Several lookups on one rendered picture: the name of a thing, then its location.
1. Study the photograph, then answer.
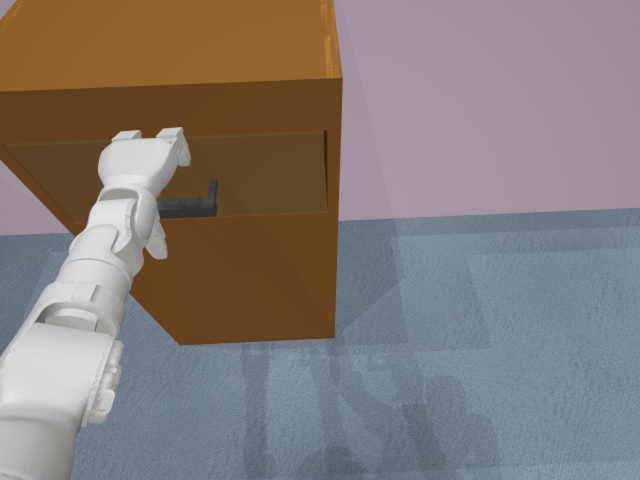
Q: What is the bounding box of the left robot hand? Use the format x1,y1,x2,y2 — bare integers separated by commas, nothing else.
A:
98,127,191,259

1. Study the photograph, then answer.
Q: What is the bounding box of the cabinet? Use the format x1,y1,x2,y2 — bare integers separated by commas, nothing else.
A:
0,0,343,345

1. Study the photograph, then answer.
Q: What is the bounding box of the handle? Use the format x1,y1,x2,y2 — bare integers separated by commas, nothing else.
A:
156,179,218,219

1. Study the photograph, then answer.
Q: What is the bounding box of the robot left forearm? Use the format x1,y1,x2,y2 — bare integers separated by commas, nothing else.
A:
0,182,157,388

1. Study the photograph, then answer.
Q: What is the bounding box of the left robot upper arm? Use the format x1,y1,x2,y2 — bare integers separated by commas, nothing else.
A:
0,322,124,480

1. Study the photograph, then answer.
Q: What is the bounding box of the drawer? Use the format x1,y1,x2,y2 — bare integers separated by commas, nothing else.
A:
6,130,325,222

